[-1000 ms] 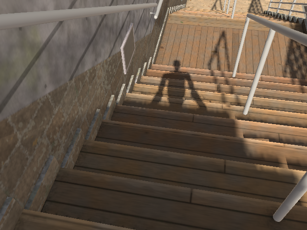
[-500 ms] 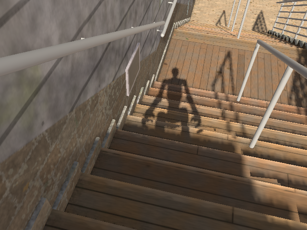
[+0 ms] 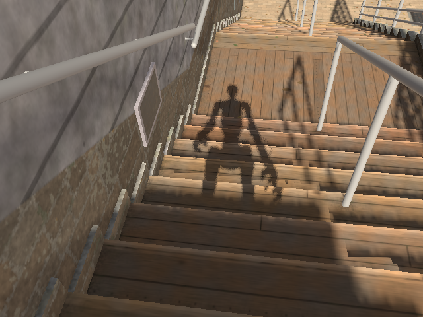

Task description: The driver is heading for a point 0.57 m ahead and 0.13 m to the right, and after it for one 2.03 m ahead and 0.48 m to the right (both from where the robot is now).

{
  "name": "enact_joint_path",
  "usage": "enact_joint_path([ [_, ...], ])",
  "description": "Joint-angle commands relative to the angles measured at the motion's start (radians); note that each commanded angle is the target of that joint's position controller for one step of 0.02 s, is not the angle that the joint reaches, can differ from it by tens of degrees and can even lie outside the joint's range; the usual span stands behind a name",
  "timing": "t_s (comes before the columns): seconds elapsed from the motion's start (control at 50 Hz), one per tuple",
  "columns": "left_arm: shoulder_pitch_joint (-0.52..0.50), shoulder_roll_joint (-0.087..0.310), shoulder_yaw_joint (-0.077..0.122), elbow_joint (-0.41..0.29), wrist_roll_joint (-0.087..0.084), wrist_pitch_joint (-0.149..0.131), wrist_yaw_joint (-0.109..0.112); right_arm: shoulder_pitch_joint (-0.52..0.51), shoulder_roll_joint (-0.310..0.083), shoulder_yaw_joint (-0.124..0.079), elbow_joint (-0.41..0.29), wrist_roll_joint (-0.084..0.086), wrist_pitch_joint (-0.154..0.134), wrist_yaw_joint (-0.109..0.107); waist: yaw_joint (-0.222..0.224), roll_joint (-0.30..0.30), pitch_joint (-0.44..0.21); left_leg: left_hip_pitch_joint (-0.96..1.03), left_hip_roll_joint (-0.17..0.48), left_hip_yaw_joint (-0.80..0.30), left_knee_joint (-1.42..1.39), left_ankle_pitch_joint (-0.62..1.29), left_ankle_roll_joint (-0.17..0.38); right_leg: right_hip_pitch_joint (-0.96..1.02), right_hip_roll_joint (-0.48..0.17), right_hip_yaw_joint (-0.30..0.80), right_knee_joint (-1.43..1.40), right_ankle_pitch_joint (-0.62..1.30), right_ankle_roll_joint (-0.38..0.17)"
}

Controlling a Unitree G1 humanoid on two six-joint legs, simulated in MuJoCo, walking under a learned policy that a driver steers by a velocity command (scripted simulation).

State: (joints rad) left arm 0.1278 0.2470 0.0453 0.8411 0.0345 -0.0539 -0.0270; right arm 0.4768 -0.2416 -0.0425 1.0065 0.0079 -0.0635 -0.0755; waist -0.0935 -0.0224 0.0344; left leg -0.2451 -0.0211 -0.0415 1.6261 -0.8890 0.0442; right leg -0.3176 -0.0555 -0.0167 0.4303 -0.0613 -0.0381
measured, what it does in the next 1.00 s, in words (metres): goes down: left foot 0.17 m lower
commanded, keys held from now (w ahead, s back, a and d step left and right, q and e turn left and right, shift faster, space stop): w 0.44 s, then w+e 0.56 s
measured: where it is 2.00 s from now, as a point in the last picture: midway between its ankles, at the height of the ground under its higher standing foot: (235, 244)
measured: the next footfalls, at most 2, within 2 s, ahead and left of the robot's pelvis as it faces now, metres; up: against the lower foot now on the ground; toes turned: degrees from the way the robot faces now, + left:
left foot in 0.60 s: +0.48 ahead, +0.20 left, -0.17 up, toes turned +1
right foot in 1.22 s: +0.72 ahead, -0.09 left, -0.33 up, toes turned -24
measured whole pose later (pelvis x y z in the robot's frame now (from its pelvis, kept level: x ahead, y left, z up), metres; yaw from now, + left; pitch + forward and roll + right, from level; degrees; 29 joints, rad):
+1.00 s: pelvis +0.50 +0.10 -0.22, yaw -13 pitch -1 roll +0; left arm 0.12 0.24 0.07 0.85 0.08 0.04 -0.01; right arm 0.54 -0.22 -0.04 1.04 0.01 -0.08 -0.07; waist -0.05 -0.03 0.02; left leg -0.23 0.10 0.22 0.86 -0.59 0.01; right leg -0.79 0.00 0.11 1.11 0.24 -0.07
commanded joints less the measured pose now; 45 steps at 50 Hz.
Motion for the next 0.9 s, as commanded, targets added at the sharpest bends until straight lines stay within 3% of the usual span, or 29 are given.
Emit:
enact_joint_path([
  [0.02,0.526,0.213,0.054,0.082,-0.027,0.030,-0.012,0.122,-0.095,-0.027,-0.040,0.045,-0.020,-0.007,0.191,-0.119,-0.377,-0.775,-0.036,-0.075,0.581,0.048,0.024,0.847,-0.386,0.297,0.246,0.890,-0.174],
  [0.04,0.433,0.236,0.060,0.086,-0.012,0.034,0.015,0.029,-0.060,-0.009,-0.068,0.019,-0.008,-0.003,0.167,-0.143,-0.286,-0.859,-0.018,0.010,0.558,0.198,0.005,0.638,-0.467,0.432,0.048,0.302,-0.278],
  [0.06,0.348,0.133,0.030,0.076,-0.028,0.030,0.032,-0.079,-0.070,-0.009,-0.080,-0.027,0.023,0.009,0.138,-0.023,-0.150,-0.799,0.024,0.021,0.480,0.265,0.007,0.390,-0.393,0.396,-0.050,0.104,-0.266],
  [0.08,0.353,0.143,0.019,0.080,-0.013,0.007,0.026,-0.080,-0.050,-0.009,-0.090,-0.046,0.054,0.026,0.117,-0.106,-0.067,-0.709,0.043,-0.040,0.369,0.329,0.019,0.175,-0.424,0.438,-0.073,-0.025,-0.304],
  [0.1,0.356,0.119,0.010,0.106,-0.001,-0.010,0.013,-0.102,-0.034,-0.009,-0.075,-0.063,0.081,0.030,0.080,-0.042,0.039,-0.684,0.064,-0.056,0.294,0.363,0.034,0.003,-0.378,0.417,-0.075,-0.127,-0.289],
  [0.12,0.301,0.084,-0.007,0.109,-0.012,-0.034,0.013,-0.174,-0.023,-0.012,-0.101,-0.054,0.083,0.037,0.042,0.011,0.138,-0.690,0.079,-0.103,0.047,0.576,0.027,-0.134,-0.299,0.333,-0.086,-0.206,-0.216],
  [0.18,0.220,0.120,-0.009,0.090,-0.023,-0.063,0.023,-0.158,-0.025,-0.017,-0.069,-0.077,0.072,0.072,-0.012,-0.073,0.077,-0.323,0.081,0.023,-0.574,0.968,-0.025,-0.308,-0.145,0.140,-0.126,-0.026,-0.169],
  [0.22,0.302,0.154,0.006,0.113,-0.019,-0.054,0.018,-0.035,-0.004,-0.017,-0.002,-0.071,0.093,0.082,-0.017,-0.147,-0.054,-0.214,0.072,0.064,-0.434,1.019,-0.013,-0.202,-0.184,0.153,-0.057,0.102,-0.206],
  [0.28,0.439,0.083,0.002,0.156,-0.022,-0.029,0.032,-0.306,-0.042,-0.032,-0.073,-0.056,0.091,0.083,0.092,-0.097,0.103,-0.570,0.144,-0.037,-0.571,1.037,0.002,0.091,-0.208,0.279,-0.005,-0.194,-0.230],
  [0.32,0.578,0.111,0.018,0.180,-0.001,-0.028,0.052,-0.480,-0.060,-0.039,-0.127,-0.064,0.068,0.076,0.183,-0.035,0.148,-0.867,0.141,-0.134,-0.619,0.947,-0.012,0.364,-0.274,0.410,0.022,-0.310,-0.263],
  [0.36,0.617,0.136,0.033,0.187,0.016,-0.038,0.063,-0.571,-0.076,-0.051,-0.155,-0.038,0.038,0.073,0.230,-0.008,0.155,-0.964,0.116,-0.165,-0.703,0.945,-0.024,0.465,-0.261,0.422,0.090,-0.313,-0.277],
  [0.4,0.640,0.120,0.031,0.196,0.027,-0.045,0.068,-0.643,-0.059,-0.051,-0.185,-0.036,0.014,0.081,0.270,-0.018,0.139,-0.984,0.105,-0.144,-0.748,0.969,-0.034,0.494,-0.235,0.396,0.152,-0.227,-0.254],
  [0.44,0.513,0.097,0.023,0.160,0.034,-0.057,0.067,-0.662,-0.054,-0.036,-0.208,-0.016,0.008,0.095,0.230,0.023,0.157,-0.718,0.143,-0.060,-0.978,1.205,-0.046,0.229,-0.180,0.276,0.168,-0.304,-0.197],
  [0.46,0.430,0.056,0.007,0.128,0.011,-0.052,0.056,-0.638,0.007,-0.013,-0.201,-0.020,0.004,0.130,0.229,0.035,0.104,-0.356,0.127,0.021,-1.110,1.406,-0.027,-0.030,-0.098,0.161,0.158,-0.410,-0.137],
  [0.5,0.391,0.104,0.018,0.117,-0.005,-0.052,0.047,-0.564,-0.007,-0.012,-0.181,0.002,0.021,0.157,0.216,-0.026,0.090,-0.075,0.098,0.035,-1.091,1.475,-0.037,-0.162,-0.085,0.148,0.181,-0.429,-0.102],
  [0.54,0.416,0.100,0.021,0.131,0.006,-0.039,0.050,-0.443,-0.048,-0.019,-0.116,-0.012,0.034,0.127,0.201,-0.019,0.118,-0.023,0.094,0.057,-1.186,1.457,-0.050,-0.067,-0.057,0.130,0.333,-0.367,-0.086],
  [0.58,0.438,0.152,0.040,0.146,0.017,-0.004,0.066,-0.128,-0.113,-0.046,-0.012,-0.047,0.032,0.087,0.051,0.049,0.004,0.245,0.108,0.069,-1.345,1.389,-0.040,0.019,-0.016,0.102,0.773,-0.175,-0.100],
  [0.6,0.493,0.122,0.039,0.186,0.004,0.007,0.069,0.024,-0.186,-0.068,0.018,-0.066,0.030,0.086,-0.022,0.089,-0.080,0.475,0.149,0.041,-1.279,1.353,-0.035,-0.125,0.046,0.103,1.105,-0.460,-0.099],
  [0.62,0.663,0.029,0.034,0.205,-0.051,-0.010,0.066,0.134,-0.259,-0.069,0.047,-0.092,0.018,0.088,0.038,0.278,-0.236,0.755,0.291,-0.036,-0.861,1.816,-0.028,-0.374,0.120,0.143,1.506,-0.966,-0.050],
  [0.64,0.709,0.021,0.019,0.175,-0.083,-0.028,0.067,0.116,-0.266,-0.078,0.012,-0.063,0.021,0.101,0.051,0.306,-0.343,0.796,0.434,-0.173,-0.810,1.855,0.045,-0.537,0.073,0.174,1.596,-0.880,-0.038],
  [0.66,0.580,0.042,0.023,0.163,-0.059,-0.030,0.077,0.072,-0.216,-0.070,-0.029,-0.046,0.024,0.106,0.016,0.200,-0.263,0.640,0.437,-0.234,-0.971,1.413,0.050,-0.620,0.051,0.150,1.472,-0.713,-0.037],
  [0.68,0.459,0.015,0.011,0.098,-0.029,-0.017,0.076,-0.012,-0.261,-0.086,-0.046,-0.051,0.022,0.094,0.037,0.253,-0.212,0.471,0.507,-0.351,-1.160,0.822,0.142,-0.668,0.046,0.080,1.499,-0.565,-0.035],
  [0.7,0.339,0.038,0.011,0.071,0.014,0.006,0.067,-0.067,-0.194,-0.068,-0.060,-0.043,0.030,0.082,0.042,0.143,-0.147,0.290,0.492,-0.415,-1.296,0.480,0.197,-0.628,-0.003,0.063,1.459,-0.483,-0.050],
  [0.74,0.245,0.067,0.024,0.046,0.040,0.038,0.050,-0.231,-0.089,-0.031,-0.089,-0.044,-0.007,0.074,0.105,0.116,0.051,-0.096,0.463,-0.306,-1.308,0.560,0.183,-0.452,-0.057,0.165,1.079,-0.191,-0.030],
  [0.76,0.222,0.017,0.012,0.029,0.027,0.055,0.040,-0.220,-0.069,-0.019,-0.074,-0.020,-0.034,0.059,0.134,0.121,0.124,-0.231,0.406,-0.188,-1.274,0.655,0.147,-0.414,-0.035,0.167,0.940,-0.060,-0.006],
  [0.82,0.337,-0.021,0.010,0.070,0.040,0.096,0.039,-0.104,-0.124,-0.019,-0.030,0.002,-0.057,0.050,0.174,0.172,-0.019,-0.143,0.416,-0.105,-1.145,1.226,0.170,-0.372,0.021,0.113,0.921,-0.074,0.017],
  [0.84,0.381,-0.016,0.016,0.106,0.025,0.106,0.042,-0.075,-0.140,-0.030,-0.031,-0.008,-0.053,0.058,0.181,0.183,-0.086,-0.091,0.404,-0.080,-1.112,1.094,0.160,-0.364,0.034,0.089,0.938,0.014,-0.004],
  [0.86,0.297,-0.003,0.018,0.065,0.021,0.105,0.041,-0.049,-0.112,-0.020,-0.030,-0.004,-0.049,0.060,0.166,0.137,-0.050,-0.086,0.408,-0.092,-1.107,1.021,0.144,-0.436,0.021,0.093,0.955,0.049,-0.007],
  [0.9,0.150,-0.016,0.014,0.024,0.050,0.109,0.044,0.026,-0.118,-0.027,-0.026,0.015,-0.043,0.042,0.125,0.086,0.011,-0.031,0.418,-0.107,-1.121,0.807,0.122,-0.546,0.015,0.126,0.917,0.076,-0.018],
])
Over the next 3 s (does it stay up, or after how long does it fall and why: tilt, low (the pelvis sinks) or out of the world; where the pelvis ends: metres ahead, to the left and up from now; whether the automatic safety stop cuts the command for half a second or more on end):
stays up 1.52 -0.42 -0.84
